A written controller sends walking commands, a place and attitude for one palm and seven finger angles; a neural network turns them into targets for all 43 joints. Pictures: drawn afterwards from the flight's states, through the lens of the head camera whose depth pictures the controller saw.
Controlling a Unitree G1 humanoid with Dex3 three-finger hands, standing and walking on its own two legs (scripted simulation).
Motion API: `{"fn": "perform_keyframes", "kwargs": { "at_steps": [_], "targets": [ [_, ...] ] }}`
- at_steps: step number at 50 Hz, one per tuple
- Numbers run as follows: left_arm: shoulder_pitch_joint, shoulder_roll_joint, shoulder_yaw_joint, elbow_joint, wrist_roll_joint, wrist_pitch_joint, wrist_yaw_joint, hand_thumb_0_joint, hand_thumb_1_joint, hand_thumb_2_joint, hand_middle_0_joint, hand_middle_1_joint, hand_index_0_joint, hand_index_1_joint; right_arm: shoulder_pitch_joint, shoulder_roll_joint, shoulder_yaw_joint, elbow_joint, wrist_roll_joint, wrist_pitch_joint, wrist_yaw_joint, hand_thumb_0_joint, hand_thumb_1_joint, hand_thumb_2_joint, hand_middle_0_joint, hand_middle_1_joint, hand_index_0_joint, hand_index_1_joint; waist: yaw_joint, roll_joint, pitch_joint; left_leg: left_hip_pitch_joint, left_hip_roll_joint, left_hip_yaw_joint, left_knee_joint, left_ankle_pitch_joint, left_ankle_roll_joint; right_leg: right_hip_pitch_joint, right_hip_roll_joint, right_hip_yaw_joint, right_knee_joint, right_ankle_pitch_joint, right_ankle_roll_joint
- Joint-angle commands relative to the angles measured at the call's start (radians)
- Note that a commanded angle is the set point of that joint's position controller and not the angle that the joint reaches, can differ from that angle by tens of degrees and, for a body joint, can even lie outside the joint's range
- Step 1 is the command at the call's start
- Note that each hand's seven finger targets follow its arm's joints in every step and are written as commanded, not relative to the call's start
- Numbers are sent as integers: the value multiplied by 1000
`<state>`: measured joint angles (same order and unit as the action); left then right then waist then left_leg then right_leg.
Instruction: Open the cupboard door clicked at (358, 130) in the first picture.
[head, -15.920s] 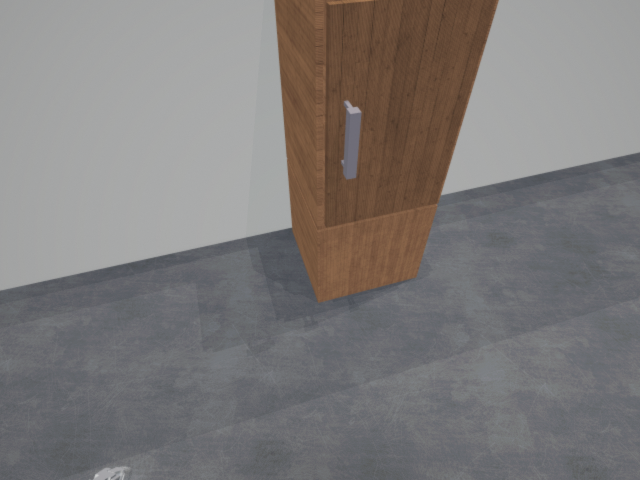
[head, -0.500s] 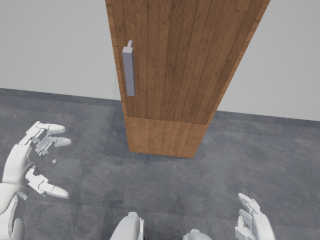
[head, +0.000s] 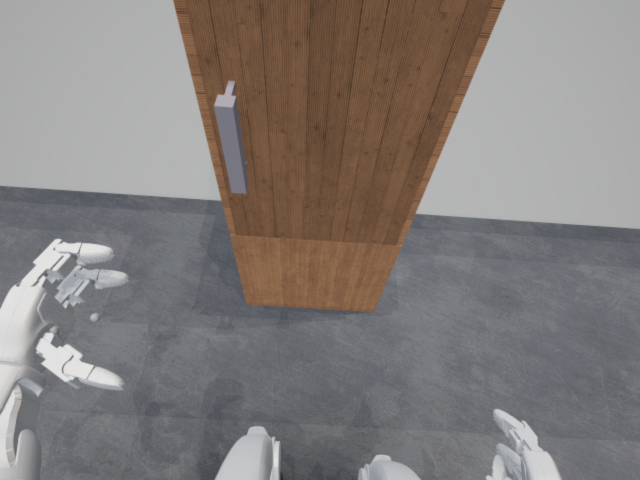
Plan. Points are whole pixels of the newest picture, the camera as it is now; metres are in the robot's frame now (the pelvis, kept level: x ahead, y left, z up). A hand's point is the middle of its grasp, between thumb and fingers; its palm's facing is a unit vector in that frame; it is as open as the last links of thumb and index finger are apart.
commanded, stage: raise the hand with hooked fingers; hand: left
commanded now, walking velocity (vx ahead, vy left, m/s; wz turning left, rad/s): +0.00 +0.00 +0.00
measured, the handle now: (235, 140) +0.59 +0.16 +0.04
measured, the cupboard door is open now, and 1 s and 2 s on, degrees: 0 0 0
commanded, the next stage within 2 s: move the hooked fingers beside the handle in 0.12 s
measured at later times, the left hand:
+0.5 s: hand (128, 281) +0.33 +0.25 +0.05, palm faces -0.03 -1.00 -0.03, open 14.0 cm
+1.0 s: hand (152, 232) +0.40 +0.24 +0.04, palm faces +0.00 -1.00 -0.02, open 14.0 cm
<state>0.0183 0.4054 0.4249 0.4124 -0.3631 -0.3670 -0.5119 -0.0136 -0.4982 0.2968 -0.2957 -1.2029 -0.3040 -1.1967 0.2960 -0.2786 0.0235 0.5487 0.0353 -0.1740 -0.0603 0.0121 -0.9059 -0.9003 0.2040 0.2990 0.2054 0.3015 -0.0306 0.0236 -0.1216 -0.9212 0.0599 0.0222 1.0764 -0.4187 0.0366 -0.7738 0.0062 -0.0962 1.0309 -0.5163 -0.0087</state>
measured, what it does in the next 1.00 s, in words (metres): stands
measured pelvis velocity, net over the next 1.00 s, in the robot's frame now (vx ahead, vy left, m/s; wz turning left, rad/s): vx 0.00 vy -0.01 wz -0.02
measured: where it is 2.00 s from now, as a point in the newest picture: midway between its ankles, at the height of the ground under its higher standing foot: outside the picture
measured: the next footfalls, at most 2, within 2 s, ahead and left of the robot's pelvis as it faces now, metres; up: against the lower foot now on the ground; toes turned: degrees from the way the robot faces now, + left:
none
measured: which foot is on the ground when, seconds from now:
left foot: down 0.00-1.00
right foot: down 0.00-1.00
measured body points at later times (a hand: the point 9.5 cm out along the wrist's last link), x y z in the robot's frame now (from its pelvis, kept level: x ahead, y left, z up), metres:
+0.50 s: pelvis +0.00 -0.01 -0.01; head +0.08 +0.01 +0.44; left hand +0.33 +0.30 +0.05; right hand +0.15 -0.26 -0.09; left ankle +0.06 +0.10 -0.66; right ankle -0.01 -0.12 -0.66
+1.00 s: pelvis +0.00 -0.01 -0.01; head +0.10 +0.01 +0.43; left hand +0.40 +0.30 +0.05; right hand +0.08 -0.28 -0.11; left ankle +0.06 +0.10 -0.66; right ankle -0.01 -0.12 -0.66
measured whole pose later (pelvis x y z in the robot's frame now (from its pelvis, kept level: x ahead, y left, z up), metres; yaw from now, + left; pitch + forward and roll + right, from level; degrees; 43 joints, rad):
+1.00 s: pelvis +0.00 -0.01 -0.01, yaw -1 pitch +19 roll -3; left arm -0.47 0.47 0.44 0.85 -0.23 -0.39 -0.45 -0.01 -0.50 0.30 -0.30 -1.20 -0.30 -1.20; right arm 0.32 -0.28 0.02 0.61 0.03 -0.06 -0.06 0.01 -0.91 -0.90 0.20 0.30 0.21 0.30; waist -0.08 0.02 -0.13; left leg -1.01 0.07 0.03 1.12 -0.43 0.03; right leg -0.88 0.02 -0.08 1.09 -0.53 -0.02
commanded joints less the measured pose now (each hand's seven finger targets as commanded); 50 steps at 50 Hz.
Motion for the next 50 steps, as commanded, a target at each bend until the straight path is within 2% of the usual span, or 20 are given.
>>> {"fn": "perform_keyframes", "kwargs": {
  "at_steps": [1,5,8,11,14,15,16,19,21,23,24,28,31,34,35,39,41,44,47,50],
  "targets": [
    [-153,255,94,-171,-31,-58,-2,0,-500,300,-300,-1200,-300,-1200,-13,-155,-65,-127,5,-47,-14,0,-900,-900,200,300,200,300,11,75,-251,321,-35,-69,-163,160,-5,2,39,47,-154,166,-15],
    [-167,261,97,-197,-36,-61,-9,0,-500,300,-300,-1200,-300,-1200,-16,-153,-63,-126,5,-51,-15,0,-900,-900,200,300,200,300,15,93,-286,340,-36,-68,-153,194,-5,16,38,50,-145,201,-16],
    [-162,248,89,-178,-35,-59,-9,0,-500,300,-300,-1200,-300,-1200,-17,-152,-64,-127,6,-48,-15,0,-900,-900,200,300,200,300,10,61,-268,327,-36,-68,-151,183,-3,7,38,49,-149,196,-13],
    [-175,248,84,-170,-33,-57,-14,0,-500,300,-300,-1200,-300,-1200,-20,-152,-61,-128,7,-47,-15,0,-900,-900,200,300,200,300,14,86,-261,325,-37,-66,-150,181,-5,5,38,51,-145,194,-16],
    [-342,237,48,-131,-20,-56,-7,0,-500,300,-300,-1200,-300,-1200,-14,-156,-57,-105,5,-47,-27,0,-900,-900,200,300,200,300,-22,49,-230,291,-33,-76,-132,121,-1,-46,38,54,-140,140,-14],
    [-356,246,51,-108,-11,-57,-5,0,-500,300,-300,-1200,-300,-1200,-14,-158,-57,-98,6,-47,-29,0,-900,-900,200,300,200,300,-18,65,-234,297,-32,-77,-135,109,-4,-54,35,58,-141,126,-15],
    [-388,217,17,-106,-4,-56,-7,0,-500,300,-300,-1200,-300,-1200,-14,-156,-56,-99,6,-48,-30,0,-900,-900,200,300,200,300,-25,72,-245,304,-34,-75,-134,100,-2,-62,33,58,-140,121,-14],
    [-478,262,27,-74,16,-55,3,0,-500,300,-300,-1200,-300,-1200,-5,-162,-56,-84,4,-44,-38,0,-900,-900,200,300,200,300,-24,76,-267,309,-31,-79,-127,103,-1,-60,32,63,-136,120,-19],
    [-496,301,57,-48,29,-51,12,0,-500,300,-300,-1200,-300,-1200,-3,-161,-55,-79,4,-35,-36,0,-900,-900,200,300,200,300,-12,95,-306,319,-31,-73,-126,134,-3,-36,28,68,-133,144,-19],
    [-472,300,66,-58,34,-48,25,0,-500,300,-300,-1200,-300,-1200,1,-156,-58,-85,2,-29,-30,0,-900,-900,200,300,200,300,6,111,-352,349,-31,-72,-130,188,-6,-13,27,63,-125,189,-20],
    [-452,307,78,-37,34,-43,32,0,-500,300,-300,-1200,-300,-1200,7,-157,-58,-87,1,-24,-27,0,-900,-900,200,300,200,300,10,91,-351,345,-30,-74,-128,207,-5,-5,32,60,-120,208,-21],
    [-485,302,76,37,44,-26,54,0,-500,300,-300,-1200,-300,-1200,16,-154,-57,-86,2,3,-18,0,-900,-900,200,300,200,300,-2,68,-312,287,-33,-54,-127,191,-3,10,29,68,-131,219,-11],
    [-498,334,104,77,50,-32,52,0,-500,300,-300,-1200,-300,-1200,35,-159,-62,-84,1,20,-14,0,-900,-900,200,300,200,300,-2,45,-332,269,-33,-44,-114,223,-1,37,31,77,-124,269,-8],
    [-594,315,77,101,52,-54,45,0,-500,300,-300,-1200,-300,-1200,46,-160,-64,-69,0,30,-12,0,-900,-900,200,300,200,300,-26,42,-321,263,-31,-46,-98,215,3,6,35,80,-119,259,-10],
    [-599,340,96,112,58,-64,43,0,-500,300,-300,-1200,-300,-1200,54,-163,-67,-62,-1,34,-12,0,-900,-900,200,300,200,300,-21,54,-340,276,-28,-49,-100,227,0,7,35,79,-114,268,-10],
    [-661,280,33,100,60,-87,34,0,-500,300,-300,-1200,-300,-1200,67,-159,-73,-52,-1,43,-8,0,-900,-900,200,300,200,300,-36,106,-375,352,-25,-61,-94,271,-1,-47,37,69,-104,277,-16],
    [-704,325,62,158,73,-83,41,0,-500,300,-300,-1200,-300,-1200,79,-169,-73,-29,-2,55,-10,0,-900,-900,200,300,200,300,-40,89,-359,336,-21,-68,-97,250,-4,-61,36,65,-105,256,-15],
    [-747,339,72,204,84,-81,57,0,-500,300,-300,-1200,-300,-1200,87,-170,-72,-29,-4,67,-11,0,-900,-900,200,300,200,300,-39,63,-356,307,-24,-65,-91,232,1,-60,37,67,-102,243,-15],
    [-811,381,94,224,106,-96,71,0,-500,300,-300,-1200,-300,-1200,96,-170,-71,-19,-7,79,-9,0,-900,-900,200,300,200,300,-37,96,-392,321,-22,-66,-85,246,-3,-58,35,71,-93,251,-15],
    [-838,377,90,256,114,-105,75,0,-500,300,-300,-1200,-300,-1200,105,-170,-70,-15,-11,90,-3,0,-900,-900,200,300,200,300,-42,101,-413,349,-17,-72,-78,278,-6,-79,40,65,-84,268,-17]
  ]
}}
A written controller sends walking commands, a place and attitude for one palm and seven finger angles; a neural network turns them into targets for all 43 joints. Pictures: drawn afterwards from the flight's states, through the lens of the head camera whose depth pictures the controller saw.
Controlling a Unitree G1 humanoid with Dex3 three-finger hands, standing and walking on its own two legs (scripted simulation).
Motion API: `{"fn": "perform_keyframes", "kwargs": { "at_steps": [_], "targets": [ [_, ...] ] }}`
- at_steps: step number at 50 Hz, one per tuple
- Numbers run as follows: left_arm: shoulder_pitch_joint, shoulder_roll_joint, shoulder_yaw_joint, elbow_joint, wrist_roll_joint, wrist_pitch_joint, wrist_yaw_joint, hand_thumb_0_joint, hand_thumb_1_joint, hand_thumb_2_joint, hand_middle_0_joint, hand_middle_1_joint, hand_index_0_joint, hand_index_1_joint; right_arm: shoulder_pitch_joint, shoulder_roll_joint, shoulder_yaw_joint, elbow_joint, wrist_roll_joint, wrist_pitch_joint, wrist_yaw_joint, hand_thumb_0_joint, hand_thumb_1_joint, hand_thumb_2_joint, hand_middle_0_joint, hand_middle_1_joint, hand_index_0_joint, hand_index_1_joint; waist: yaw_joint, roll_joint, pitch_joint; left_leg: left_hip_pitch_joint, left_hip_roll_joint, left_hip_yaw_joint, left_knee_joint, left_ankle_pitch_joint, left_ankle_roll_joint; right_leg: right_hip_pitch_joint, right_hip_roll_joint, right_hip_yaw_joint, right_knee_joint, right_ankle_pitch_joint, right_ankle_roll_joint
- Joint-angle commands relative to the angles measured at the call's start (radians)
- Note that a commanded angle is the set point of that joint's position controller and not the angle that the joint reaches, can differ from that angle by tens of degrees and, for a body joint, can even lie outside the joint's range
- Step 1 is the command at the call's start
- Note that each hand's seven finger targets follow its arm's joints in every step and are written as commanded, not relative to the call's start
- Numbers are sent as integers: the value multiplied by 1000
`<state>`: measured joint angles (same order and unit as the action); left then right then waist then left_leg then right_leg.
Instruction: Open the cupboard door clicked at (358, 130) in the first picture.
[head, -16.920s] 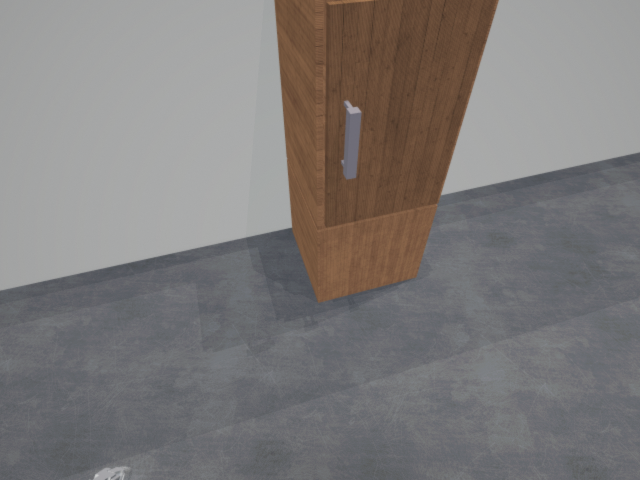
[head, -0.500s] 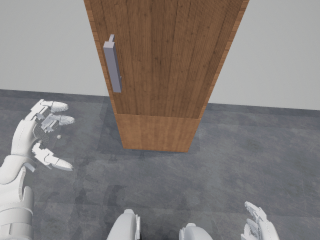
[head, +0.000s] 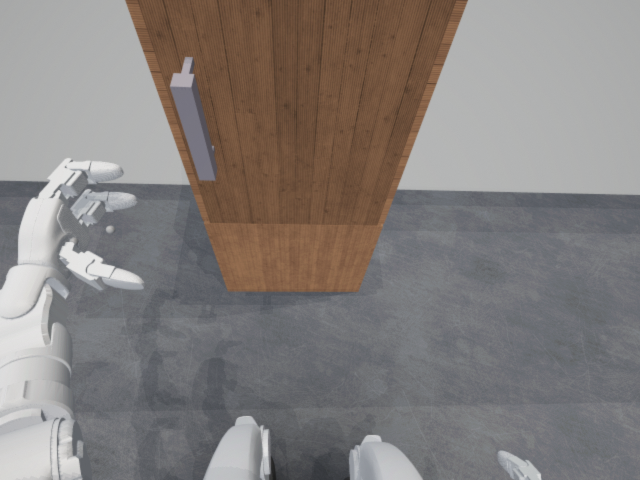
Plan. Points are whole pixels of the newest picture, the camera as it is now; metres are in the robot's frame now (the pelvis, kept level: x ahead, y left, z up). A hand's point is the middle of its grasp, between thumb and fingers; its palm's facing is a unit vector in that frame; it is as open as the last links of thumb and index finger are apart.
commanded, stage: move the hooked fingers beside the handle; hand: left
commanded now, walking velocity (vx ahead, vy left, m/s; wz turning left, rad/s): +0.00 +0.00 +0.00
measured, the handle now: (199, 123) +0.59 +0.18 +0.05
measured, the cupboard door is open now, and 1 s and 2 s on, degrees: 0 0 0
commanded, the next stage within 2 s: slide the fingers in behind the handle in 1.62 s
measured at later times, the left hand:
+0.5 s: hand (136, 180) +0.48 +0.25 +0.05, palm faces +0.01 -1.00 -0.01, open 14.0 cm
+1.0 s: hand (151, 149) +0.54 +0.24 +0.04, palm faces +0.01 -1.00 -0.02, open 14.0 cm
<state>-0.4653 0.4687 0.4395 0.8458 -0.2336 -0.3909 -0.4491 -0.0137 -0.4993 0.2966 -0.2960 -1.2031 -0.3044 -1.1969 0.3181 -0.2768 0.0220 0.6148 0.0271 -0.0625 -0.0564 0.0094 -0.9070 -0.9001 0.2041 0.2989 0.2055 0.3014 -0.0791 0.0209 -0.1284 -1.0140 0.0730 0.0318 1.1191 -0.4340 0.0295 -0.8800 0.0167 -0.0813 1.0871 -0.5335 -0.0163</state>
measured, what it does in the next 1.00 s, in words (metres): stands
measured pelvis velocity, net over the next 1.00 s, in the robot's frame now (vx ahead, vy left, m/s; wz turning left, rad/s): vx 0.00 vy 0.01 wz -0.05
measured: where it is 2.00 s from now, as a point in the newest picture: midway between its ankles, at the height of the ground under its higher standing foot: outside the picture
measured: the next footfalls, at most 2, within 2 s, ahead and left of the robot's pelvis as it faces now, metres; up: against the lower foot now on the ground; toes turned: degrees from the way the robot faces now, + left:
none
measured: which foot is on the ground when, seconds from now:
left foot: down 0.00-1.00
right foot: down 0.00-1.00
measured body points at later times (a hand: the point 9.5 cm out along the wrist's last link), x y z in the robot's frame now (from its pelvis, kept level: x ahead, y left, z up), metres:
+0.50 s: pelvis -0.01 +0.01 -0.02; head +0.13 +0.04 +0.41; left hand +0.47 +0.30 +0.05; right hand +0.03 -0.27 -0.12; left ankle +0.05 +0.10 -0.65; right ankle -0.01 -0.12 -0.65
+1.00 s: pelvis +0.00 +0.01 -0.02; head +0.17 +0.04 +0.39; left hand +0.53 +0.30 +0.04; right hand -0.02 -0.25 -0.12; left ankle +0.05 +0.10 -0.65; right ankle -0.01 -0.12 -0.65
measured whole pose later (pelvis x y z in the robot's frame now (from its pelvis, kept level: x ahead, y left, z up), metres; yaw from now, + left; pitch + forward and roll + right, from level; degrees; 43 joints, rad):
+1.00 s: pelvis +0.00 +0.01 -0.02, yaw -3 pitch +28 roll -6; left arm -0.95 0.69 0.51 1.19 -0.07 -0.36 -0.36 -0.01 -0.50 0.30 -0.29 -1.20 -0.30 -1.20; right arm 0.40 -0.27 0.06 0.61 -0.02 0.09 -0.01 0.00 -0.91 -0.90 0.20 0.30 0.21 0.30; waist -0.20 0.04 -0.11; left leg -1.24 0.10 0.03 1.22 -0.47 0.05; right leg -1.10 0.04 -0.08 1.15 -0.54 0.00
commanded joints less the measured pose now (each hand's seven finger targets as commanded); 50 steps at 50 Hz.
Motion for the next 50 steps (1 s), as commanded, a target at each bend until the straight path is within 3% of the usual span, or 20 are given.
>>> {"fn": "perform_keyframes", "kwargs": {
  "at_steps": [1,5,7,10,13,15,19,22,28,30,33,34,35,37,39,41,42,44,47,50],
  "targets": [
    [-350,312,76,-146,-13,-78,11,0,-500,300,-300,-1200,-300,-1200,86,-171,-69,-80,-2,-14,-7,0,-900,-900,200,300,200,300,3,78,-395,421,-31,-78,-118,278,4,31,31,52,-144,279,-5],
    [-388,332,80,-76,-1,-74,4,0,-500,300,-300,-1200,-300,-1200,98,-176,-66,-81,-3,6,-3,0,-900,-900,200,300,200,300,2,78,-392,398,-31,-76,-110,267,5,19,34,52,-138,272,-6],
    [-461,305,42,-66,7,-78,3,0,-500,300,-300,-1200,-300,-1200,97,-173,-65,-79,-4,14,-1,0,-900,-900,200,300,200,300,-16,99,-377,397,-31,-81,-108,248,5,-13,32,49,-137,248,-6],
    [-545,326,42,-2,20,-86,12,0,-500,300,-300,-1200,-300,-1200,112,-181,-62,-63,-5,26,-2,0,-900,-900,200,300,200,300,-37,84,-362,384,-25,-91,-98,213,7,-61,35,48,-135,208,-6],
    [-624,348,37,23,37,-92,21,0,-500,300,-300,-1200,-300,-1200,122,-186,-60,-52,-8,33,-3,0,-900,-900,200,300,200,300,-47,115,-380,382,-24,-100,-87,200,5,-91,34,47,-123,188,-8],
    [-690,352,29,8,46,-106,28,0,-500,300,-300,-1200,-300,-1200,133,-188,-60,-41,-13,37,-3,0,-900,-900,200,300,200,300,-55,147,-430,440,-18,-117,-82,222,2,-128,35,42,-110,188,-11],
    [-706,359,34,47,58,-95,47,0,-500,300,-300,-1200,-300,-1200,152,-193,-60,-32,-20,51,1,0,-900,-900,200,300,200,300,-58,178,-448,470,-13,-133,-78,255,-3,-165,37,32,-100,196,-15],
    [-738,407,58,111,77,-70,68,0,-500,300,-300,-1200,-300,-1200,164,-201,-55,-31,-21,65,2,0,-900,-900,200,300,200,300,-67,130,-434,408,-14,-129,-70,231,2,-148,36,34,-100,190,-8],
    [-834,438,58,93,108,-80,97,0,-500,300,-300,-1200,-300,-1200,193,-199,-50,-30,-33,83,11,0,-900,-900,200,300,200,300,-87,183,-500,427,-10,-129,-40,296,2,-162,40,36,-83,228,-6],
    [-832,475,88,113,112,-80,99,0,-500,300,-300,-1200,-300,-1200,205,-205,-50,-28,-35,91,12,0,-900,-900,200,300,200,300,-86,181,-514,432,-6,-130,-36,325,1,-158,43,35,-78,246,-7],
    [-828,465,70,177,124,-54,95,0,-500,300,-300,-1200,-300,-1200,218,-204,-45,-26,-35,104,16,0,-900,-900,200,300,200,300,-98,170,-474,389,-7,-125,-29,322,3,-161,44,34,-82,252,-5],
    [-847,457,64,199,125,-47,95,0,-500,300,-300,-1200,-300,-1200,226,-204,-42,-25,-36,107,17,0,-900,-900,200,300,200,300,-113,151,-456,377,-6,-127,-25,316,8,-178,47,32,-81,248,-4],
    [-869,494,81,198,130,-42,97,0,-500,300,-300,-1200,-300,-1200,230,-210,-41,-26,-37,111,15,0,-900,-900,200,300,200,300,-115,148,-463,363,-5,-126,-20,315,9,-170,47,34,-79,252,-1],
    [-893,507,79,187,139,-40,96,0,-500,300,-300,-1200,-300,-1200,238,-208,-40,-29,-39,115,16,0,-900,-900,200,300,200,300,-114,171,-494,357,-7,-121,-8,332,9,-158,48,38,-72,268,-3],
    [-950,512,74,163,143,-50,98,0,-500,300,-300,-1200,-300,-1200,249,-208,-40,-22,-43,116,17,0,-900,-900,200,300,200,300,-130,196,-510,392,-1,-133,2,358,9,-191,51,33,-61,275,-6],
    [-968,523,82,162,149,-52,100,0,-500,300,-300,-1200,-300,-1200,256,-209,-40,-17,-46,121,22,0,-900,-900,200,300,200,300,-128,234,-542,421,0,-138,9,387,4,-205,52,31,-58,282,-7],
    [-935,525,91,178,149,-46,100,0,-500,300,-300,-1200,-300,-1200,263,-210,-42,-15,-47,125,23,0,-900,-900,200,300,200,300,-124,222,-546,427,2,-140,8,397,3,-199,53,28,-60,288,-7],
    [-879,531,106,166,148,-40,93,0,-500,300,-300,-1200,-300,-1200,270,-210,-44,-23,-49,130,28,0,-900,-900,200,300,200,300,-100,243,-578,453,1,-139,5,455,1,-175,53,26,-52,325,-11],
    [-827,490,85,151,141,-19,86,0,-500,300,-300,-1200,-300,-1200,264,-204,-46,-34,-44,144,36,0,-900,-900,200,300,200,300,-98,218,-554,440,0,-127,-5,444,3,-158,55,26,-68,339,-4],
    [-849,514,107,95,132,-26,95,0,-500,300,-300,-1200,-300,-1200,264,-205,-47,-38,-43,148,35,0,-900,-900,200,300,200,300,-93,217,-562,449,1,-129,-11,455,3,-144,57,25,-67,349,-5]
  ]
}}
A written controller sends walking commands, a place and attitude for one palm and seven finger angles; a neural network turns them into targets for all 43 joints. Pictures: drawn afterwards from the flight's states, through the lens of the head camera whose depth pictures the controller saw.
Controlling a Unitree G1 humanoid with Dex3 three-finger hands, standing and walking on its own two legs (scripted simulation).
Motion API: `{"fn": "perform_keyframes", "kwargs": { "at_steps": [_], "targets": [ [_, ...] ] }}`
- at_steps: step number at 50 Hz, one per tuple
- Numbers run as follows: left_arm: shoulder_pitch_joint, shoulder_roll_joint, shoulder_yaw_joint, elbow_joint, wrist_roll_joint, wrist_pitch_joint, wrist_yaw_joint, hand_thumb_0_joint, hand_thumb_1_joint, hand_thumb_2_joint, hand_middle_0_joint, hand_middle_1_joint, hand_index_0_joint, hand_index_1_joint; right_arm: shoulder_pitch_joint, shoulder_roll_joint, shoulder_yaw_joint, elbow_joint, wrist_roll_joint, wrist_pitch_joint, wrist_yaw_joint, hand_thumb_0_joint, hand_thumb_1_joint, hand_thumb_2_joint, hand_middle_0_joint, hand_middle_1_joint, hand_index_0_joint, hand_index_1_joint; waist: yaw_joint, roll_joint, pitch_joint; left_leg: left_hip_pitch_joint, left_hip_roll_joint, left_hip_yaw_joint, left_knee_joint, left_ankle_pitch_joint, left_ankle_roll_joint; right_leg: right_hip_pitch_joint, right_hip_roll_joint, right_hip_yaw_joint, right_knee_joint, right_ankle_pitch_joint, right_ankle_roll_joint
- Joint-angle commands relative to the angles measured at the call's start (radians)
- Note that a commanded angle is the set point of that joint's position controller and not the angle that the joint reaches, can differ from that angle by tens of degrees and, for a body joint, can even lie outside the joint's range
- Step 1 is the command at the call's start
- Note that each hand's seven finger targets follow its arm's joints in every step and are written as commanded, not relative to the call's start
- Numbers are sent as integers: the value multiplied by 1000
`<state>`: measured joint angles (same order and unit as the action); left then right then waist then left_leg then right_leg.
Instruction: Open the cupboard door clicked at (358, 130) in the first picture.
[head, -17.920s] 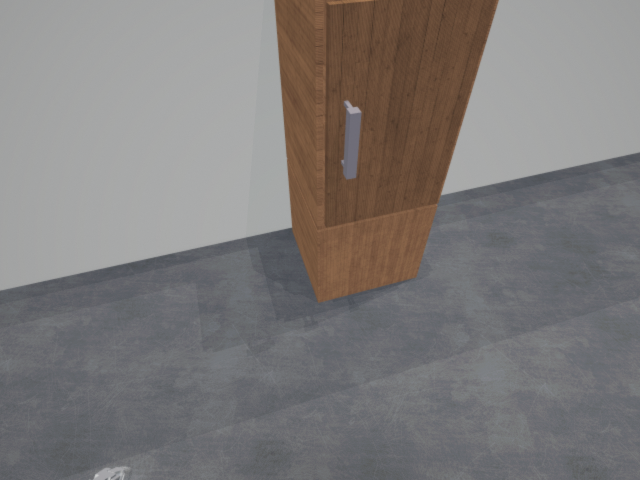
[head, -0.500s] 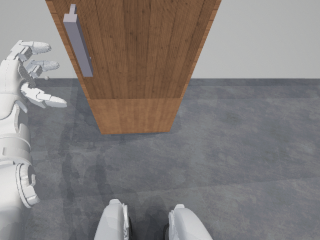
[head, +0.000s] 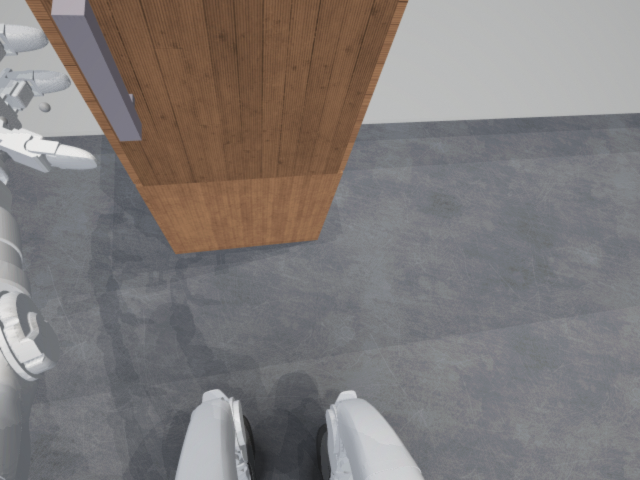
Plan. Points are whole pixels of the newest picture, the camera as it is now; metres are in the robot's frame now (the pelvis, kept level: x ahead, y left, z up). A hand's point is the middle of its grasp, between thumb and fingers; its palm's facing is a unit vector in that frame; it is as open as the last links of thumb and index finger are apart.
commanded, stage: move the hooked fingers beside the handle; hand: left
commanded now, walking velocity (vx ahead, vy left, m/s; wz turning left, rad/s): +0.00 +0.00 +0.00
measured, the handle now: (106, 65) +0.58 +0.20 +0.07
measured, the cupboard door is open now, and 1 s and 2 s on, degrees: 0 0 0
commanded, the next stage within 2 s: slide the fingers in behind the handle in 0.62 s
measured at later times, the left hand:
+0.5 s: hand (49, 114) +0.51 +0.25 +0.06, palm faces +0.08 -1.00 -0.02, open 14.0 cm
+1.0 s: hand (67, 115) +0.51 +0.23 +0.06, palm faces +0.06 -1.00 +0.00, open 14.0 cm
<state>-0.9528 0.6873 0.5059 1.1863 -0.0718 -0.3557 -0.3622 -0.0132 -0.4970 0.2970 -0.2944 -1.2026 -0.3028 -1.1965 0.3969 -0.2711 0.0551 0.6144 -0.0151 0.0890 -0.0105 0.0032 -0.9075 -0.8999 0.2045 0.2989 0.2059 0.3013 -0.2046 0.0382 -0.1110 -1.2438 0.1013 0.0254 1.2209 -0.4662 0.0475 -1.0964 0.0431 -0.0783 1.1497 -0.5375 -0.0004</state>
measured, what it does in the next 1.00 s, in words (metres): stands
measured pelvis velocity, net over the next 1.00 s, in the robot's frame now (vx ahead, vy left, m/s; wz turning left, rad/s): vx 0.00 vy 0.00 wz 0.01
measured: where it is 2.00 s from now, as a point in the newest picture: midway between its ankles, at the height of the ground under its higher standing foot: outside the picture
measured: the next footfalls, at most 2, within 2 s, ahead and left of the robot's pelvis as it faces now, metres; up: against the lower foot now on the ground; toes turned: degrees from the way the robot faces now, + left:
none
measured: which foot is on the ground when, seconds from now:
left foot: down 0.00-1.00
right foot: down 0.00-1.00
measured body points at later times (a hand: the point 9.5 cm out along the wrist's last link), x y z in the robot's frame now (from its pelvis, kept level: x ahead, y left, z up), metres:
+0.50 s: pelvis +0.00 +0.00 +0.00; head +0.16 +0.03 +0.42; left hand +0.50 +0.30 +0.07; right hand +0.02 -0.27 -0.10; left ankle +0.05 +0.09 -0.63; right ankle +0.00 -0.13 -0.63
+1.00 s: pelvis +0.00 +0.00 +0.00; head +0.15 +0.04 +0.42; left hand +0.51 +0.29 +0.06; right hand +0.00 -0.27 -0.10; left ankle +0.05 +0.09 -0.63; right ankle +0.00 -0.13 -0.63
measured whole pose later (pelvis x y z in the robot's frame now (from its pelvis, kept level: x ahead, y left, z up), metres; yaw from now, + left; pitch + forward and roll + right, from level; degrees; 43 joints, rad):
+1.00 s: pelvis +0.00 +0.00 +0.00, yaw +1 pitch +26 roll -6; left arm -0.95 0.61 0.45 1.19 -0.08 -0.38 -0.30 -0.01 -0.50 0.30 -0.29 -1.20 -0.30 -1.20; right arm 0.37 -0.27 0.05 0.62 -0.02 0.08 -0.01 0.00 -0.91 -0.90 0.20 0.30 0.21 0.30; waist -0.19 0.04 -0.12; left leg -1.23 0.09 0.01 1.23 -0.46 0.04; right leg -1.08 0.04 -0.09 1.16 -0.54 -0.01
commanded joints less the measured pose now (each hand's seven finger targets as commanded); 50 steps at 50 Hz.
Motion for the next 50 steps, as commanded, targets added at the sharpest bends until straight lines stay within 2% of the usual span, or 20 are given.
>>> {"fn": "perform_keyframes", "kwargs": {
  "at_steps": [1,3,7,9,10,12,14,15,18,22,24,29,30,33,35,36,38,41,43,50],
  "targets": [
    [-376,274,30,-273,-32,-71,12,0,-500,300,-300,-1200,-300,-1200,182,-206,-83,-36,-1,-3,-9,0,-900,-900,200,300,200,300,29,208,-589,700,-28,-124,-114,488,-17,69,30,22,-135,349,-20],
    [-372,263,33,-292,-35,-89,24,0,-500,300,-300,-1200,-300,-1200,176,-203,-86,-29,-1,-7,-6,0,-900,-900,200,300,200,300,31,212,-591,715,-29,-125,-118,473,-20,68,33,21,-142,334,-22],
    [-408,193,-29,-248,-27,-96,35,0,-500,300,-300,-1200,-300,-1200,173,-201,-87,-10,-1,-8,-8,0,-900,-900,200,300,200,300,1,206,-526,719,-26,-134,-129,417,-21,15,31,18,-154,281,-24],
    [-412,217,-16,-211,-25,-92,39,0,-500,300,-300,-1200,-300,-1200,177,-208,-83,-7,-2,-8,-12,0,-900,-900,200,300,200,300,-1,189,-501,704,-26,-140,-132,395,-19,8,30,18,-152,266,-27],
    [-428,183,-47,-200,-21,-89,39,0,-500,300,-300,-1200,-300,-1200,171,-202,-82,-7,-1,-8,-12,0,-900,-900,200,300,200,300,-12,202,-488,705,-28,-137,-133,391,-19,-7,29,17,-156,263,-25],
    [-400,215,-21,-184,-19,-88,44,0,-500,300,-300,-1200,-300,-1200,170,-205,-79,-15,-3,-8,-12,0,-900,-900,200,300,200,300,5,194,-497,683,-31,-133,-132,387,-19,18,28,19,-152,264,-27],
    [-388,188,-32,-181,-23,-92,44,0,-500,300,-300,-1200,-300,-1200,169,-200,-79,-21,-4,-9,-10,0,-900,-900,200,300,200,300,3,187,-503,691,-32,-131,-121,417,-16,15,29,20,-146,287,-27],
    [-390,220,-14,-186,-19,-95,46,0,-500,300,-300,-1200,-300,-1200,168,-206,-79,-23,-6,-5,-10,0,-900,-900,200,300,200,300,8,181,-517,688,-30,-134,-120,428,-19,25,28,19,-141,294,-26],
    [-381,239,-11,-156,-15,-90,47,0,-500,300,-300,-1200,-300,-1200,157,-205,-75,-34,-1,-3,-10,0,-900,-900,200,300,200,300,5,155,-481,619,-36,-116,-115,379,-12,52,27,28,-146,285,-21],
    [-376,277,22,-205,-20,-105,41,0,-500,300,-300,-1200,-300,-1200,152,-205,-76,-41,-2,-6,-10,0,-900,-900,200,300,200,300,24,179,-547,637,-36,-111,-103,421,-13,87,28,34,-133,327,-21],
    [-384,268,19,-203,-28,-107,32,0,-500,300,-300,-1200,-300,-1200,153,-203,-75,-38,1,-8,-11,0,-900,-900,200,300,200,300,13,162,-540,625,-36,-109,-95,415,-9,88,31,36,-131,333,-21],
    [-383,304,33,-207,-37,-99,4,0,-500,300,-300,-1200,-300,-1200,151,-206,-73,-32,7,-11,-18,0,-900,-900,200,300,200,300,17,171,-545,595,-37,-102,-93,396,-5,115,32,44,-132,337,-20],
    [-385,286,14,-206,-36,-98,-2,0,-500,300,-300,-1200,-300,-1200,149,-205,-73,-30,9,-10,-18,0,-900,-900,200,300,200,300,17,191,-544,608,-36,-103,-94,388,-9,93,31,43,-136,321,-19],
    [-408,247,-16,-184,-44,-88,-9,0,-500,300,-300,-1200,-300,-1200,152,-207,-75,-15,9,-13,-21,0,-900,-900,200,300,200,300,-5,171,-503,607,-32,-113,-97,352,-8,48,31,36,-146,277,-18],
    [-461,222,-42,-196,-47,-92,-11,0,-500,300,-300,-1200,-300,-1200,153,-208,-75,-5,7,-19,-22,0,-900,-900,200,300,200,300,-17,204,-514,638,-30,-124,-95,347,-10,3,29,32,-141,257,-21],
    [-445,245,-19,-198,-45,-91,-6,0,-500,300,-300,-1200,-300,-1200,159,-211,-77,-3,4,-19,-24,0,-900,-900,200,300,200,300,-6,210,-527,648,-29,-128,-97,354,-12,6,30,30,-139,255,-23],
    [-414,218,-31,-177,-47,-82,-1,0,-500,300,-300,-1200,-300,-1200,159,-207,-75,-6,4,-21,-20,0,-900,-900,200,300,200,300,-3,189,-525,639,-32,-128,-99,368,-11,21,30,28,-140,267,-23],
    [-404,224,-21,-201,-41,-83,10,0,-500,300,-300,-1200,-300,-1200,163,-205,-77,-9,0,-19,-15,0,-900,-900,200,300,200,300,16,220,-553,665,-31,-128,-101,394,-16,21,30,24,-133,276,-26],
    [-424,186,-48,-219,-35,-82,28,0,-500,300,-300,-1200,-300,-1200,162,-201,-79,-11,-1,-18,-12,0,-900,-900,200,300,200,300,3,207,-537,670,-30,-132,-108,387,-16,13,29,21,-136,271,-24],
    [-421,190,-24,-224,-14,-105,93,0,-500,300,-300,-1200,-300,-1200,164,-200,-80,-21,-8,-17,-3,0,-900,-900,200,300,200,300,12,193,-538,672,-32,-134,-121,361,-19,17,29,20,-136,248,-25]
  ]
}}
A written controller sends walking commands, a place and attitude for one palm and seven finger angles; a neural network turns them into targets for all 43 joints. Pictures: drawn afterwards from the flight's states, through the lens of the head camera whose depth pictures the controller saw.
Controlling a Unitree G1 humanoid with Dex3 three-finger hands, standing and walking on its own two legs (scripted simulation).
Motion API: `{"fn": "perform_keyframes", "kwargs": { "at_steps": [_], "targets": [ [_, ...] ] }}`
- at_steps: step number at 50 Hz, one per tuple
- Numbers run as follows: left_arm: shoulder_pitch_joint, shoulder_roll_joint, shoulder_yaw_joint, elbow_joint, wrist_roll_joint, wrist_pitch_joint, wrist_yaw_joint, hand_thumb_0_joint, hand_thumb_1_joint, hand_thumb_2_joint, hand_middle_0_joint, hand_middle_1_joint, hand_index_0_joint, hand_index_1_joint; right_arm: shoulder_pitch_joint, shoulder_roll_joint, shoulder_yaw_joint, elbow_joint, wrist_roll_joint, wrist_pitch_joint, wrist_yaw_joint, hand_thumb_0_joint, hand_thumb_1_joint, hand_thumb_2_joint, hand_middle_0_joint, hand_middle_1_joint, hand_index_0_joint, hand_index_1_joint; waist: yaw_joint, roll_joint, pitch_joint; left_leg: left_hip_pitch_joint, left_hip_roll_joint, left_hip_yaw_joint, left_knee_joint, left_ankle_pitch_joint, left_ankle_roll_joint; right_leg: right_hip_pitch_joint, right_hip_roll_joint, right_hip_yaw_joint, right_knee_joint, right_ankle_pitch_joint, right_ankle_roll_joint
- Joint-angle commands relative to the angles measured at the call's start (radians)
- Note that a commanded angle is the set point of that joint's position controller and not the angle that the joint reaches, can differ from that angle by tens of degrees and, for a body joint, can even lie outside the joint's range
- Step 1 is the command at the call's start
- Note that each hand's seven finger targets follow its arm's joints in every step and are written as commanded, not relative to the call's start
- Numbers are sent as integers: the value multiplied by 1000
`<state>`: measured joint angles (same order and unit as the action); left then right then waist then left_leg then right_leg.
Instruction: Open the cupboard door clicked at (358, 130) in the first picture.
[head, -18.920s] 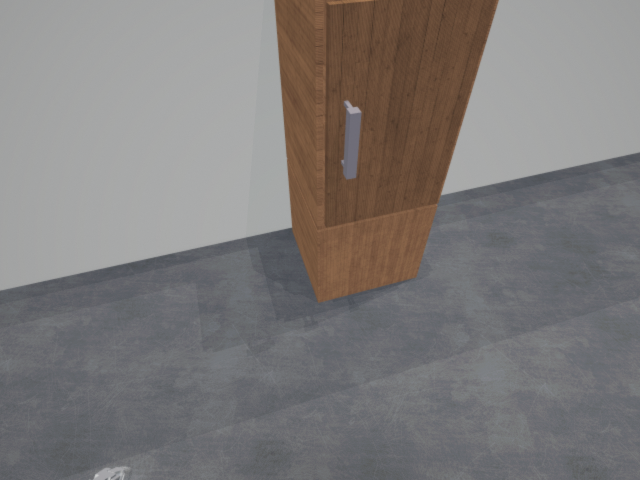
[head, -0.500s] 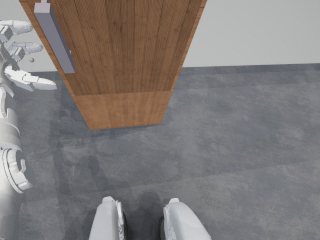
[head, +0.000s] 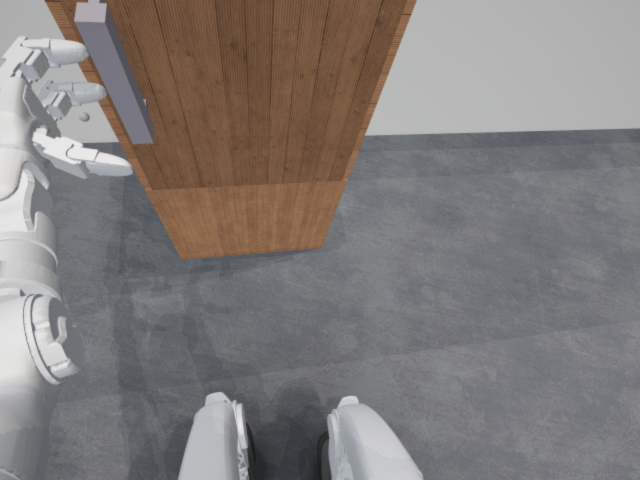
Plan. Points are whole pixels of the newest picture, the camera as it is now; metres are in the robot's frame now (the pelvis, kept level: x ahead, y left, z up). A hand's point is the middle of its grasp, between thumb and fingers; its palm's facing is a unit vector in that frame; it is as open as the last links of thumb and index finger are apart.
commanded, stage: slide the fingers in behind the handle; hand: left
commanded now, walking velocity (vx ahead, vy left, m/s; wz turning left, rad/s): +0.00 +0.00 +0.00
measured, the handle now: (123, 71) +0.58 +0.19 +0.07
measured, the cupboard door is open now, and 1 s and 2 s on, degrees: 0 0 1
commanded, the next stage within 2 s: close the thumb around the handle in 1.32 s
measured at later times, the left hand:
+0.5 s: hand (116, 116) +0.52 +0.20 +0.06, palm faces +0.05 -1.00 -0.01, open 14.0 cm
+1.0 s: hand (145, 113) +0.53 +0.17 +0.06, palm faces +0.08 -1.00 -0.01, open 14.0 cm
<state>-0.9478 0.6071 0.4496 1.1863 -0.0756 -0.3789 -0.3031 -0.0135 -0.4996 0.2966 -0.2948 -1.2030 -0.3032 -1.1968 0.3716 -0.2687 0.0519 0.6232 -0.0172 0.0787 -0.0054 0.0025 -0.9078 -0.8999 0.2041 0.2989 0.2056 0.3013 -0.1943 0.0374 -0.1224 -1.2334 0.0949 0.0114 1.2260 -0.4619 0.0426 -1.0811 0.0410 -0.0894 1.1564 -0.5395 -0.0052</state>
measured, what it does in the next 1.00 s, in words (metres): stands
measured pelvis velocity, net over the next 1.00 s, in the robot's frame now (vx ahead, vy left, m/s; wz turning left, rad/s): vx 0.01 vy -0.01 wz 0.01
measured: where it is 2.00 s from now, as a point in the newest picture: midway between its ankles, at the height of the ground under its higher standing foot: outside the picture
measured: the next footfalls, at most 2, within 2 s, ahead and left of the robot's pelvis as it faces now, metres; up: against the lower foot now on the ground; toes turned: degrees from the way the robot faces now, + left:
none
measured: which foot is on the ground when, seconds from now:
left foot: down 0.00-1.00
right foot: down 0.00-1.00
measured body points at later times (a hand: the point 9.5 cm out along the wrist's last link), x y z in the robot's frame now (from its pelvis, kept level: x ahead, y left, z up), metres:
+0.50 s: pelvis +0.00 +0.00 +0.00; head +0.16 +0.03 +0.43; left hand +0.51 +0.25 +0.06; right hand +0.01 -0.27 -0.10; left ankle +0.05 +0.09 -0.63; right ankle +0.00 -0.13 -0.63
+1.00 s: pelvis +0.01 -0.01 +0.00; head +0.16 +0.01 +0.43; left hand +0.52 +0.22 +0.06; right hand +0.01 -0.27 -0.11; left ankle +0.05 +0.09 -0.63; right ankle +0.00 -0.13 -0.63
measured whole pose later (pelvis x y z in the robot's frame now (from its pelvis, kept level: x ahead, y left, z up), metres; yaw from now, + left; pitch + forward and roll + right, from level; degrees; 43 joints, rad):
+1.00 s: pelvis +0.01 -0.01 +0.00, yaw +1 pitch +26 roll -4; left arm -0.94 0.46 0.38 1.19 -0.05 -0.44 -0.12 -0.01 -0.50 0.30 -0.29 -1.20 -0.30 -1.20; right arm 0.38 -0.25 0.03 0.64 -0.04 0.08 0.03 0.00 -0.91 -0.90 0.20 0.30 0.20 0.30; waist -0.19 0.05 -0.14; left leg -1.21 0.09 0.01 1.21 -0.47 0.03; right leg -1.07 0.04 -0.08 1.17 -0.56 -0.02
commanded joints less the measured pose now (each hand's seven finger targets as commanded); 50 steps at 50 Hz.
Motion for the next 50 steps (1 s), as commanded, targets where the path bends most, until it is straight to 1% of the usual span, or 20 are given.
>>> {"fn": "perform_keyframes", "kwargs": {
  "at_steps": [1,4,6,8,13,15,19,22,23,27,29,33,35,38,39,40,43,46,49,50],
  "targets": [
    [-427,253,21,-226,-10,-84,38,0,-500,300,-300,-1200,-300,-1200,183,-198,-75,-32,-6,-8,-6,0,-900,-900,200,300,200,300,-1,191,-524,651,-27,-116,-125,348,-13,9,31,33,-146,252,-19],
    [-403,283,47,-209,-8,-89,46,0,-500,300,-300,-1200,-300,-1200,189,-202,-74,-34,-6,-7,-5,0,-900,-900,200,300,200,300,6,169,-519,628,-29,-110,-126,348,-11,39,33,37,-144,263,-20],
    [-389,246,25,-209,-8,-91,45,0,-500,300,-300,-1200,-300,-1200,186,-195,-74,-36,-5,-4,-2,0,-900,-900,200,300,200,300,9,181,-523,641,-31,-106,-128,367,-14,42,33,35,-147,278,-19],
    [-411,238,16,-209,-11,-91,47,0,-500,300,-300,-1200,-300,-1200,184,-196,-76,-33,-5,-4,-2,0,-900,-900,200,300,200,300,-6,160,-498,616,-30,-102,-126,346,-11,45,33,38,-153,276,-16],
    [-427,188,-15,-196,-16,-94,49,0,-500,300,-300,-1200,-300,-1200,188,-192,-78,-24,-6,-6,-2,0,-900,-900,200,300,200,300,-16,152,-489,617,-31,-106,-126,341,-11,30,32,35,-150,270,-17],
    [-426,174,-13,-227,-19,-104,55,0,-500,300,-300,-1200,-300,-1200,190,-191,-82,-23,-10,-7,0,0,-900,-900,200,300,200,300,-4,185,-532,664,-31,-110,-122,378,-15,16,31,33,-144,283,-20],
    [-440,142,-30,-227,-16,-108,75,0,-500,300,-300,-1200,-300,-1200,196,-188,-85,-15,-13,-6,4,0,-900,-900,200,300,200,300,-14,166,-523,666,-32,-113,-120,382,-13,16,32,32,-144,289,-20],
    [-419,140,-29,-219,-7,-106,93,0,-500,300,-300,-1200,-300,-1200,189,-184,-85,-20,-12,-2,8,0,-900,-900,200,300,200,300,-3,167,-521,650,-36,-104,-123,374,-15,33,31,35,-148,288,-19],
    [-433,116,-53,-217,-1,-106,99,0,-500,300,-300,-1200,-300,-1200,187,-182,-84,-19,-12,-1,10,0,-900,-900,200,300,200,300,-15,165,-501,652,-34,-109,-127,363,-16,19,31,31,-149,279,-19],
    [-447,162,-10,-214,3,-115,127,0,-500,300,-300,-1200,-300,-1200,187,-185,-83,-20,-17,-2,9,0,-900,-900,200,300,200,300,-8,138,-523,613,-39,-97,-114,356,-10,60,30,41,-146,296,-16],
    [-441,149,-19,-227,10,-125,132,0,-500,300,-300,-1200,-300,-1200,191,-181,-82,-24,-18,-3,13,0,-900,-900,200,300,200,300,-2,163,-544,632,-42,-98,-113,391,-12,67,32,41,-135,322,-20],
    [-423,108,-49,-205,12,-120,135,0,-500,300,-300,-1200,-300,-1200,181,-175,-83,-29,-15,1,18,0,-900,-900,200,300,200,300,-9,141,-517,595,-46,-85,-111,360,-10,80,32,45,-146,320,-15],
    [-428,142,-22,-209,8,-123,136,0,-500,300,-300,-1200,-300,-1200,186,-180,-83,-28,-15,2,16,0,-900,-900,200,300,200,300,-2,141,-531,592,-45,-83,-108,371,-10,93,30,48,-141,335,-16],
    [-427,70,-69,-200,4,-117,140,0,-500,300,-300,-1200,-300,-1200,185,-173,-86,-26,-15,2,20,0,-900,-900,200,300,200,300,-16,121,-510,601,-46,-87,-114,362,-10,77,32,42,-149,322,-14],
    [-436,64,-66,-194,0,-121,142,0,-500,300,-300,-1200,-300,-1200,190,-174,-87,-24,-18,-1,20,0,-900,-900,200,300,200,300,-23,122,-511,603,-46,-88,-106,371,-6,66,32,45,-146,331,-15],
    [-451,93,-49,-208,3,-123,148,0,-500,300,-300,-1200,-300,-1200,191,-178,-87,-20,-18,1,19,0,-900,-900,200,300,200,300,-16,127,-523,601,-44,-88,-107,372,-9,73,30,45,-143,332,-14],
    [-468,48,-85,-207,9,-125,160,0,-500,300,-300,-1200,-300,-1200,189,-171,-88,-15,-20,-1,22,0,-900,-900,200,300,200,300,-27,128,-508,602,-46,-87,-107,352,-9,58,29,44,-148,314,-14],
    [-469,76,-55,-239,13,-140,178,0,-500,300,-300,-1200,-300,-1200,193,-171,-91,-16,-24,-3,24,0,-900,-900,200,300,200,300,-7,153,-574,618,-50,-84,-99,394,-10,90,28,50,-136,353,-16],
    [-459,54,-76,-222,23,-145,182,0,-500,300,-300,-1200,-300,-1200,195,-166,-90,-14,-25,-3,29,0,-900,-900,200,300,200,300,-18,134,-543,607,-51,-81,-101,391,-7,95,30,52,-139,363,-15],
    [-440,65,-69,-221,28,-146,182,0,-500,300,-300,-1200,-300,-1200,190,-168,-90,-16,-23,-1,29,0,-900,-900,200,300,200,300,-6,145,-545,610,-50,-81,-103,389,-11,91,30,49,-138,356,-17]
  ]
}}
